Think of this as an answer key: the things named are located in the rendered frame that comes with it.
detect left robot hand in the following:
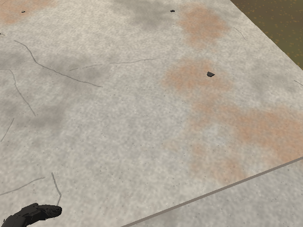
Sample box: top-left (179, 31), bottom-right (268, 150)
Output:
top-left (1, 202), bottom-right (62, 227)

